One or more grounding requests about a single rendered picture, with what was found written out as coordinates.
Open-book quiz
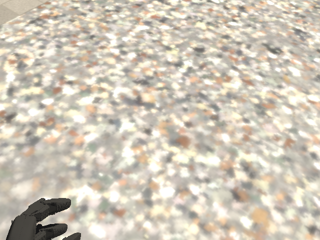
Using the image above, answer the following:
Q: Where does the left robot hand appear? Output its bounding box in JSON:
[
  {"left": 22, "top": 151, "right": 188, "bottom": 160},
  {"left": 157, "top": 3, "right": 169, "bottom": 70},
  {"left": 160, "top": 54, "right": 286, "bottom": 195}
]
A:
[{"left": 6, "top": 198, "right": 81, "bottom": 240}]

